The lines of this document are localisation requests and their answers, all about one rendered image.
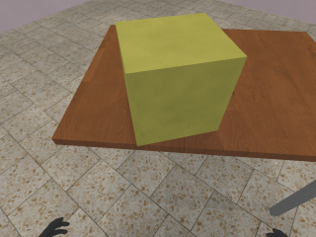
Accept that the table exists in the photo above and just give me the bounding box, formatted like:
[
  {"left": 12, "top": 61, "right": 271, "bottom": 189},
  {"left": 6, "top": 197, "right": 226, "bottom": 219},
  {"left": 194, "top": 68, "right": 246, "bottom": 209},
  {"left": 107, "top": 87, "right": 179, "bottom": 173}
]
[{"left": 51, "top": 25, "right": 316, "bottom": 216}]

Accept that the carton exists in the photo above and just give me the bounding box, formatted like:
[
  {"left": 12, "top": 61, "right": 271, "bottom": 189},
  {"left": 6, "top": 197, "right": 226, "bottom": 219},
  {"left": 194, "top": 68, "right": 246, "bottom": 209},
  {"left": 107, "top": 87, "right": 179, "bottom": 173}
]
[{"left": 115, "top": 13, "right": 248, "bottom": 146}]

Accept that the robot left hand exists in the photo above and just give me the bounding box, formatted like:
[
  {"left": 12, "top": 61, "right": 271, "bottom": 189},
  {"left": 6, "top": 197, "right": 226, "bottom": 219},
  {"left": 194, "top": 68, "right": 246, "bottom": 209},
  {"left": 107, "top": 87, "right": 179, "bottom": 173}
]
[{"left": 39, "top": 217, "right": 70, "bottom": 237}]

